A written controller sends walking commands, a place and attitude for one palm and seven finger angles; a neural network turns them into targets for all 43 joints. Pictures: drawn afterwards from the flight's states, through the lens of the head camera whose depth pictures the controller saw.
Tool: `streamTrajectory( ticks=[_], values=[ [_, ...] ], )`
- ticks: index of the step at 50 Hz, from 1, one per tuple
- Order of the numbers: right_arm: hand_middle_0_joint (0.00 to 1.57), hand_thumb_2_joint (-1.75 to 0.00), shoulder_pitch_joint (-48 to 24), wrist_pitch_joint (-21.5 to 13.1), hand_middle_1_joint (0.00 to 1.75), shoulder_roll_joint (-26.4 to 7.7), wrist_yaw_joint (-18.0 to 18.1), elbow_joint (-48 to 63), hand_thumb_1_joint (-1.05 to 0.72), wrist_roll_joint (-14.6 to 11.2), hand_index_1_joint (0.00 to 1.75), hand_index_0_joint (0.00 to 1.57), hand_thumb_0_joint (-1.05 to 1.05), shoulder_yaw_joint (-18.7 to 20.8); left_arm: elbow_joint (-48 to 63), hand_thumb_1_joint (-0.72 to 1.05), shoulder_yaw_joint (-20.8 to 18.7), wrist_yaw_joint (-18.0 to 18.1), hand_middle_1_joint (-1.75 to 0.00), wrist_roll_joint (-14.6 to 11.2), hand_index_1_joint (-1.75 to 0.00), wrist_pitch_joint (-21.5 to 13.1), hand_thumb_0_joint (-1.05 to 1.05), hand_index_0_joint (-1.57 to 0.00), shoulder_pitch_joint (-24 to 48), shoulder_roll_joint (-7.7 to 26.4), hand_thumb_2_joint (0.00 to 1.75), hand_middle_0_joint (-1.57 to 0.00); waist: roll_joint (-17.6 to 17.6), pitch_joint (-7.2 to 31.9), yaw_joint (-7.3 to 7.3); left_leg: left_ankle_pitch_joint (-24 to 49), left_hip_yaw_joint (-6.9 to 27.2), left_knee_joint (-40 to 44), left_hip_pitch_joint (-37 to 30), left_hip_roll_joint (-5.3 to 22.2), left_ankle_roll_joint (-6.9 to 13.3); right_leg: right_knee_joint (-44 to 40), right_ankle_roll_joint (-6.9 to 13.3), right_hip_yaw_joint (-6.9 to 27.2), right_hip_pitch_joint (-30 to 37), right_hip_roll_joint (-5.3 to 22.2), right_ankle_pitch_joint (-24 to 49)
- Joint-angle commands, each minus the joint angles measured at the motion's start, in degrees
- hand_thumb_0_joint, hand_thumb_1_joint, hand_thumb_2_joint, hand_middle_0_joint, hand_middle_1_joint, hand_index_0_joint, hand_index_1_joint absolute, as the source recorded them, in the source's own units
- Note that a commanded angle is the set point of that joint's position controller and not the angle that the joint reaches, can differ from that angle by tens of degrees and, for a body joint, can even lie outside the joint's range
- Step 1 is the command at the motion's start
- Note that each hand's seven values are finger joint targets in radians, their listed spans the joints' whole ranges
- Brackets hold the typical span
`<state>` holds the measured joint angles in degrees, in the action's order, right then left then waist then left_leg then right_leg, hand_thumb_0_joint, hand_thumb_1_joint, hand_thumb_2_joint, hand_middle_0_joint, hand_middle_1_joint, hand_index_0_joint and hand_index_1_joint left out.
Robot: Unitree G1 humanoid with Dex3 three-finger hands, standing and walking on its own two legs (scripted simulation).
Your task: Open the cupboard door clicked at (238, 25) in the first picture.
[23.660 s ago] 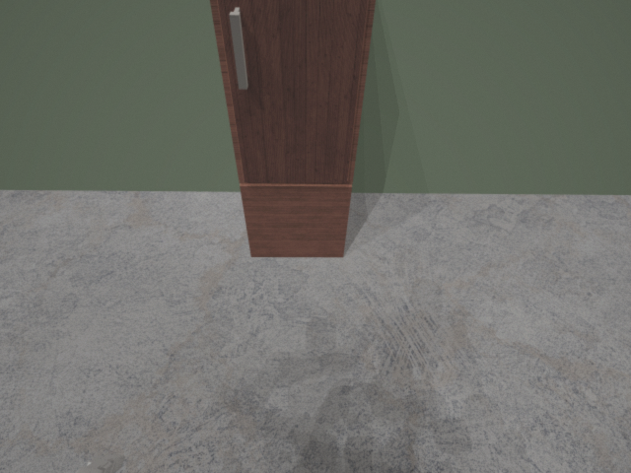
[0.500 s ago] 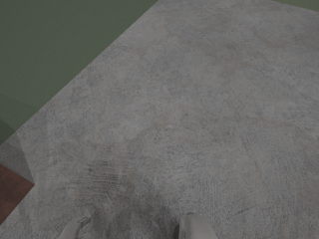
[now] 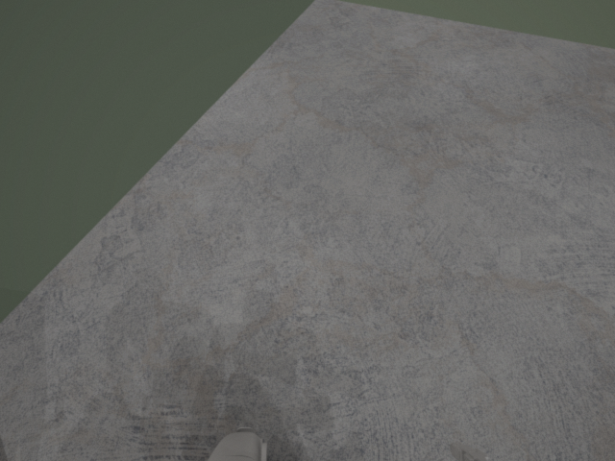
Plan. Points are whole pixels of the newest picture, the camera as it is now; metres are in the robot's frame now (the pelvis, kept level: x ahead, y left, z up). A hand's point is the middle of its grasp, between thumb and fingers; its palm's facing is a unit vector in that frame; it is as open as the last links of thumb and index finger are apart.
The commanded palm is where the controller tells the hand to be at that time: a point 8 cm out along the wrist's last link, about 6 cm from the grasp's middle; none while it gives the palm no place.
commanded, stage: walk to a spot facing it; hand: left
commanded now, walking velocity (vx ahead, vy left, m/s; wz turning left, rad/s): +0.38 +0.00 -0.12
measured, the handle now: out of the picture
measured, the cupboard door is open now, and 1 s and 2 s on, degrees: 46 46 46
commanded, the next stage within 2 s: turn to face it in 0.70 s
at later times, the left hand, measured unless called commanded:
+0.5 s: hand (236, 313) +0.38 +0.17 -0.17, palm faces -0.12 -0.96 -0.26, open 7.3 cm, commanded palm none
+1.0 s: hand (259, 279) +0.47 +0.14 -0.20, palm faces +0.07 -0.99 -0.15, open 7.3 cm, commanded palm none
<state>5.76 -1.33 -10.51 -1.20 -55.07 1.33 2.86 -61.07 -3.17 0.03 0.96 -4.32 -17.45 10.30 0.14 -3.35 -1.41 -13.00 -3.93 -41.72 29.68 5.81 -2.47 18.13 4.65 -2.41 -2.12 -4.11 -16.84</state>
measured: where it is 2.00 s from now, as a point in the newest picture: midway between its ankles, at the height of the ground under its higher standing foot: (341, 328)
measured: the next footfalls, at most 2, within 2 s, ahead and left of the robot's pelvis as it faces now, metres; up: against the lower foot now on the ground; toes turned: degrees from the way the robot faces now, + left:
left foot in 0.10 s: +0.18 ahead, +0.13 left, +0.00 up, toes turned +5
right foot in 0.48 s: +0.35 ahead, -0.16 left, +0.00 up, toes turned -14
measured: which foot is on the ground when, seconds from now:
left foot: up 0.00-0.08, down 0.10-0.48, up 0.50-0.88, down 0.90-1.00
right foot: down 0.00-0.10, up 0.12-0.46, down 0.48-0.90, up 0.92-1.00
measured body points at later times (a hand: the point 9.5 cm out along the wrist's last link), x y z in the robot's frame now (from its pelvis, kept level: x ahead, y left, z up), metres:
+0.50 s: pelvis +0.25 -0.03 -0.02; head +0.28 -0.05 +0.43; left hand +0.38 +0.22 -0.15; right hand +0.12 -0.25 -0.17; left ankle +0.15 +0.13 -0.74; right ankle +0.31 -0.15 -0.75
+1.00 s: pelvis +0.48 -0.03 -0.02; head +0.52 +0.00 +0.43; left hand +0.47 +0.19 -0.19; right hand +0.58 -0.27 -0.15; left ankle +0.55 +0.06 -0.74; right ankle +0.37 -0.16 -0.66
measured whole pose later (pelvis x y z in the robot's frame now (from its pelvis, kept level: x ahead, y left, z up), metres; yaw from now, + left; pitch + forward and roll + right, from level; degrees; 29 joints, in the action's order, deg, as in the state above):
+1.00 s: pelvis +0.48 -0.03 -0.02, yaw +1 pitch +0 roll -1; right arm 8.2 -2.9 -10.1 0.3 -56.0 1.3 2.2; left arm -62.7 -2.7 0.8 0.7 -0.7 -15.7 9.8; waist -2.5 -5.1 -0.1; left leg -12.5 -6.4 -36.4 24.5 1.7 3.2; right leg 67.5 -2.9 -4.5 -19.9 3.7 -28.4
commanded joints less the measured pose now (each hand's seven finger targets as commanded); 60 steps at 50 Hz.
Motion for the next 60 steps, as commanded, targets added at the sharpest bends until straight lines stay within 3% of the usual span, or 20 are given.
streamTrajectory(
  ticks=[1, 3, 5, 9, 13, 20, 22, 23, 24, 25, 26, 28, 31, 39, 42, 43, 45, 47, 51, 60],
  values=[
    [0.20, -0.90, -0.76, -1.83, 0.30, -3.35, 0.21, 3.11, -0.90, -0.04, 0.30, 0.20, 0.00, 0.59, 0.22, 0.90, -1.20, 0.41, -0.30, -0.20, -0.30, -0.76, 0.00, -0.20, -4.52, 7.82, 0.90, -0.20, -4.89, 0.96, 1.48, -0.32, -2.95, 8.94, -4.73, -3.32, 1.62, 2.44, 4.53, 9.25, 4.34, 16.44, 37.29],
    [0.20, -0.90, 12.73, -2.57, 0.30, -6.68, 1.32, -1.48, -0.90, 0.53, 0.30, 0.20, 0.00, 1.54, 0.91, 0.90, -1.27, 0.35, -0.30, -0.60, -0.30, -0.84, 0.00, -0.20, -2.74, 7.22, 0.90, -0.20, -0.86, 6.82, 7.72, 5.70, -0.62, 14.83, -29.52, -1.99, 4.78, 19.41, 1.02, 5.69, -8.81, 12.55, 38.31],
    [0.20, -0.90, 26.25, -2.25, 0.30, -15.45, 2.15, -4.27, -0.90, 1.12, 0.30, 0.20, 0.00, 3.26, 4.16, 0.90, -0.48, -0.44, -0.30, -0.75, -0.30, -1.48, 0.00, -0.20, -2.13, 4.04, 0.90, -0.20, 13.67, 14.14, 10.49, 12.51, 30.94, 22.24, -46.58, 23.45, 17.75, 52.61, -2.17, 0.38, -32.64, 1.70, -13.39],
    [0.20, -0.90, 14.18, -3.06, 0.30, -6.58, 2.40, -1.54, -0.90, 0.61, 0.30, 0.20, 0.00, 1.12, 4.48, 0.90, -0.97, -1.50, -0.30, 0.68, -0.30, 0.74, 0.00, -0.20, 3.27, 2.48, 0.90, -0.20, 6.47, -1.56, 3.86, -4.07, 17.39, 31.30, -21.19, 16.42, 11.94, 55.64, -3.34, 4.88, -36.34, 10.31, -2.30],
    [0.20, -0.90, 13.51, -3.35, 0.30, -6.47, 2.14, -2.52, -0.90, 0.40, 0.30, 0.20, 0.00, 1.25, 4.32, 0.90, -0.67, -2.28, -0.30, 0.72, -0.30, 2.53, 0.00, -0.20, 2.17, 0.10, 0.90, -0.20, 7.43, 0.68, 1.11, 1.21, 2.01, 32.60, -16.64, 10.52, 9.28, 36.21, -4.54, 0.37, -26.95, 11.36, 3.12],
    [0.20, -0.90, 17.95, -2.16, 0.30, -8.04, 1.54, -4.82, -0.90, 0.85, 0.30, 0.20, 0.00, 1.11, 6.22, 0.90, -0.98, -2.76, -0.30, 0.74, -0.30, 2.34, 0.00, -0.20, 9.73, 2.34, 0.90, -0.20, 6.38, -2.81, 2.06, -1.97, -0.53, 30.07, -17.39, 10.89, 8.71, 19.31, -4.30, -5.04, -19.18, 8.32, 6.45],
    [0.20, -0.90, 18.19, -1.83, 0.30, -8.22, 1.45, -5.46, -0.90, 0.59, 0.30, 0.20, 0.00, 0.89, 4.27, 0.90, -1.41, -2.44, -0.30, 0.75, -0.30, 1.71, 0.00, -0.20, 3.84, 4.63, 0.90, -0.20, 3.32, 0.20, -1.27, 7.81, -2.97, 19.78, -17.63, 8.88, 6.69, 13.78, -2.78, -6.61, -8.78, 5.69, 5.25],
    [0.20, -0.90, 17.74, -2.02, 0.30, -7.20, 1.27, -5.28, -0.90, 0.03, 0.30, 0.20, 0.00, 0.52, 1.61, 0.90, -2.28, -2.03, -0.30, 0.93, -0.30, 0.96, 0.00, -0.20, -4.47, 7.83, 0.90, -0.20, -1.49, 4.29, -5.04, 11.69, -5.89, 6.47, -10.65, 5.46, 4.77, 11.17, -0.33, -1.44, 5.30, 8.56, 1.33],
    [0.20, -0.90, 17.95, -2.53, 0.30, -3.72, 0.81, -3.85, -0.90, -0.90, 0.30, 0.20, 0.00, -0.20, -1.19, 0.90, -4.28, -1.08, -0.30, 1.09, -0.30, 0.40, 0.00, -0.20, -14.62, 14.89, 0.90, -0.20, -17.30, 11.35, -8.72, -4.03, -10.01, -13.50, 3.41, -1.69, 2.18, 3.58, 5.38, 21.23, 18.79, 24.25, -6.09],
    [0.20, -0.90, 13.75, -2.55, 0.30, -4.37, 0.95, -1.64, -0.90, -0.87, 0.30, 0.20, 0.00, 0.13, -1.54, 0.90, -4.23, -0.71, -0.30, -0.31, -0.30, 0.76, 0.00, -0.20, -15.97, 17.33, 0.90, -0.20, -18.66, 10.53, -8.61, -22.52, -3.27, -27.51, 11.17, -3.08, 2.31, -4.16, 8.97, 33.31, 18.33, 31.36, -4.98],
    [0.20, -0.90, 10.88, -2.49, 0.30, -5.02, 1.06, -1.84, -0.90, -0.87, 0.30, 0.20, 0.00, 0.81, -0.49, 0.90, -3.73, -0.22, -0.30, -0.29, -0.30, 0.82, 0.00, -0.20, -11.59, 15.41, 0.90, -0.20, -15.81, 8.11, -7.04, -17.35, 1.72, -33.35, 13.28, 0.00, 2.61, -4.56, 8.54, 31.66, 12.17, 30.33, -6.65],
    [0.20, -0.90, 10.14, -1.64, 0.30, -3.66, 1.01, -2.97, -0.90, -0.34, 0.30, 0.20, 0.00, 0.83, 2.55, 0.90, -1.90, 0.43, -0.30, -0.07, -0.30, 1.05, 0.00, -0.20, -1.50, 9.11, 0.90, -0.20, -7.18, 2.16, -1.47, -8.44, 3.97, -28.80, 8.80, 4.50, 1.89, -6.40, 5.43, 17.42, -1.97, 26.37, -4.98],
    [0.20, -0.90, 15.07, 0.06, 0.30, -0.57, 0.48, -5.12, -0.90, 0.01, 0.30, 0.20, 0.00, 0.31, 2.74, 0.90, -0.64, 0.29, -0.30, 0.34, -0.30, -0.21, 0.00, -0.20, 1.68, 5.91, 0.90, -0.20, -8.04, -0.12, 2.88, -3.81, 0.96, -18.34, 1.38, 3.77, 0.56, -8.50, 3.42, 4.15, -10.55, 21.91, 5.01],
    [0.20, -0.90, 5.80, -0.95, 0.30, 0.32, -0.69, -1.44, -0.90, -0.44, 0.30, 0.20, 0.00, 0.25, -0.82, 0.90, -0.49, 0.51, -0.30, 0.20, -0.30, -1.13, 0.00, -0.20, -2.33, 6.51, 0.90, -0.20, -7.72, -0.80, 1.09, 2.02, -3.04, 3.15, 0.26, -0.30, 2.12, -3.36, 1.77, -3.82, 0.56, 21.21, 24.97],
    [0.20, -0.90, 10.90, -1.20, 0.30, -2.27, -0.12, -3.00, -0.90, -0.11, 0.30, 0.20, 0.00, 0.57, -0.99, 0.90, -0.38, 1.05, -0.30, 0.02, -0.30, -0.63, 0.00, -0.20, -1.79, 6.72, 0.90, -0.20, -4.91, 1.16, 4.77, 6.68, -4.30, 10.96, -11.67, -3.55, 3.58, 8.69, -1.05, -7.74, -0.05, 19.39, 38.18],
    [0.20, -0.90, 17.44, -1.35, 0.30, -5.59, 0.30, -4.21, -0.90, 0.21, 0.30, 0.20, 0.00, 1.16, -0.09, 0.90, -0.48, 1.07, -0.30, -0.23, -0.30, -0.20, 0.00, -0.20, -2.02, 7.08, 0.90, -0.20, -0.40, 6.15, 7.53, 17.94, -2.11, 12.36, -23.41, -2.32, 5.26, 19.85, -3.42, -9.66, -5.02, 17.62, 34.91],
    [0.20, -0.90, 26.16, -0.78, 0.30, -15.00, 1.62, -5.08, -0.90, 0.36, 0.30, 0.20, 0.00, 3.08, 3.70, 0.90, -0.34, 0.89, -0.30, -0.98, -0.30, 0.24, 0.00, -0.20, -3.41, 4.19, 0.90, -0.20, 16.13, 16.46, 9.16, 45.45, 25.88, 16.25, -38.80, 19.40, 18.14, 51.54, -6.78, -6.87, -23.65, 5.29, -20.93],
    [0.20, -0.90, 18.51, -0.74, 0.30, -13.92, 2.68, -2.98, -0.90, -0.12, 0.30, 0.20, 0.00, 2.76, 5.69, 0.90, -0.39, 1.24, -0.30, -0.55, -0.30, 1.21, 0.00, -0.20, 2.87, 3.91, 0.90, -0.20, 13.28, 11.09, 6.18, 33.81, 26.17, 19.63, -28.77, 18.62, 17.19, 59.98, -6.96, 2.02, -31.70, 8.86, -14.07],
    [0.20, -0.90, 8.45, -1.05, 0.30, -9.51, 2.68, 0.77, -0.90, 0.02, 0.30, 0.20, 0.00, 1.55, 5.24, 0.90, -1.19, 0.40, -0.30, -0.11, -0.30, 3.47, 0.00, -0.20, 1.42, 2.59, 0.90, -0.20, 7.02, 7.26, 1.41, 26.66, 12.99, 22.03, -15.11, 10.25, 11.69, 48.11, -8.92, 2.13, -25.29, 10.09, -6.56],
    [0.20, -0.90, 4.32, 1.88, 0.30, -11.99, 1.62, 4.43, -0.90, 0.46, 0.30, 0.20, 0.00, 3.74, 10.92, 0.90, -1.84, 0.56, -0.30, 0.09, -0.30, 4.58, 0.00, -0.20, 4.99, 4.10, 0.90, -0.20, 8.31, 5.64, 1.21, 4.38, 18.64, 21.96, -8.32, 6.63, 10.88, 23.98, -9.07, -1.02, -16.06, 5.54, -3.11]
  ],
)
